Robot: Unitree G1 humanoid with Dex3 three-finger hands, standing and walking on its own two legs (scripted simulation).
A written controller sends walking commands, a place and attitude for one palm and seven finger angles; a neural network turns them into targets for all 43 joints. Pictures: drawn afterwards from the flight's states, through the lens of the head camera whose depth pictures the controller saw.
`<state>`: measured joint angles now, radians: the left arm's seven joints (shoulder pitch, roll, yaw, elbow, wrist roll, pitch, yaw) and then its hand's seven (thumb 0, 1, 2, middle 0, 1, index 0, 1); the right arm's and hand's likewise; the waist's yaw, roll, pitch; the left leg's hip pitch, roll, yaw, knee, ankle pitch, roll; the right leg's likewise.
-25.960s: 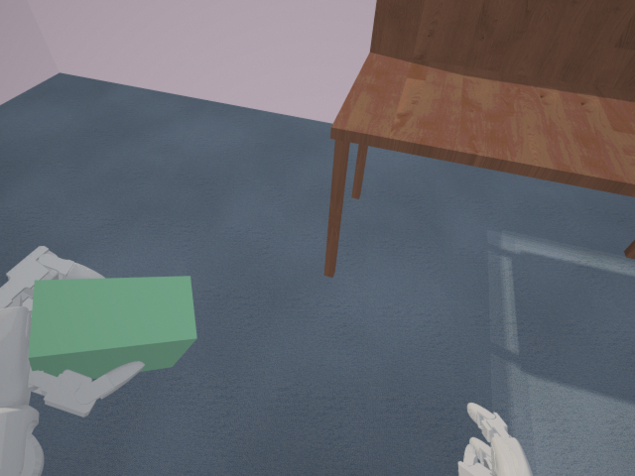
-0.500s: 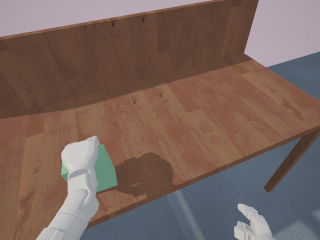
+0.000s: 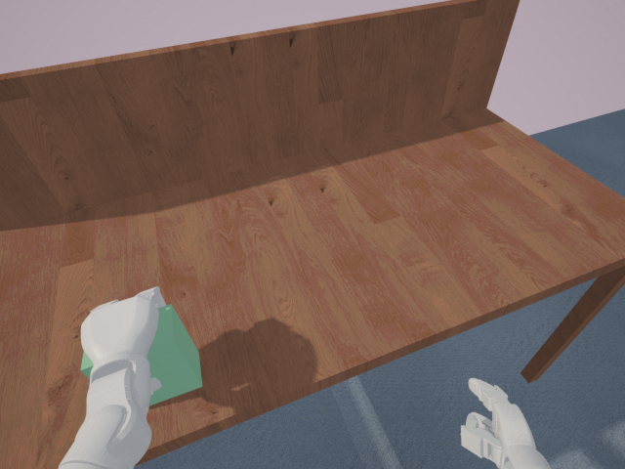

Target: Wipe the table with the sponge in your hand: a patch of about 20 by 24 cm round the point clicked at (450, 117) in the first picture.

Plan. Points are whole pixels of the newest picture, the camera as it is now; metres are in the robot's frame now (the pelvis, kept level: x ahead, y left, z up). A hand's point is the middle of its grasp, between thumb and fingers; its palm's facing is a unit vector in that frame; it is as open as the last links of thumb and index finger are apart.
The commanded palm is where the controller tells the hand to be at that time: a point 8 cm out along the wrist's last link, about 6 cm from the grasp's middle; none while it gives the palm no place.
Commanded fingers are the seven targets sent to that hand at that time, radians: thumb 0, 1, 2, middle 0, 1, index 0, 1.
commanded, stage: wipe forward along the middle lane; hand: left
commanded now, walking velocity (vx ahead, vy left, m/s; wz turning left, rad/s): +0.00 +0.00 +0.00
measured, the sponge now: (153, 367) +0.25 +0.28 -0.04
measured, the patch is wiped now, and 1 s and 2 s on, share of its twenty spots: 0.95 0.95 0.95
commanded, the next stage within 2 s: slide back across to the first lane in 1.62 s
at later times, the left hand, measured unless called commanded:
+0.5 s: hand (134, 320) +0.29 +0.31 +0.01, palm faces -0.08 -0.02 -1.00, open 10.5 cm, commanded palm +0.27 +0.30 +0.04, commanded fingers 0.00 0.10 1.30 -1.20 -1.60 -1.20 -1.60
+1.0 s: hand (125, 292) +0.34 +0.34 +0.01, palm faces -0.12 -0.01 -0.99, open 10.5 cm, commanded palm +0.32 +0.33 +0.04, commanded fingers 0.00 0.10 1.30 -1.20 -1.60 -1.20 -1.60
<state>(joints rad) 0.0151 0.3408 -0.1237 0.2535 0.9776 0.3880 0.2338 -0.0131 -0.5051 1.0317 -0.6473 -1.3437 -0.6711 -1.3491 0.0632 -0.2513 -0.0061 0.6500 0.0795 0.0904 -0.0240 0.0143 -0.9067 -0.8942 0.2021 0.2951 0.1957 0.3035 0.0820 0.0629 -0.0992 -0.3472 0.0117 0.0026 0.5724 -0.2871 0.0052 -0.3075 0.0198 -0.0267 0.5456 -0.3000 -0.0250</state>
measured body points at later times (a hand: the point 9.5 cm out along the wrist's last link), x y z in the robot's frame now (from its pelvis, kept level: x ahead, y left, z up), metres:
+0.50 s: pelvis -0.02 +0.00 -0.01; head +0.00 -0.02 +0.44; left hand +0.29 +0.30 +0.06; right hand +0.16 -0.24 -0.12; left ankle +0.00 +0.12 -0.73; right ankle -0.01 -0.11 -0.73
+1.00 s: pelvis -0.03 +0.00 -0.02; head +0.02 -0.01 +0.43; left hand +0.34 +0.34 +0.07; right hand +0.08 -0.27 -0.14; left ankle +0.00 +0.12 -0.73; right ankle -0.01 -0.11 -0.73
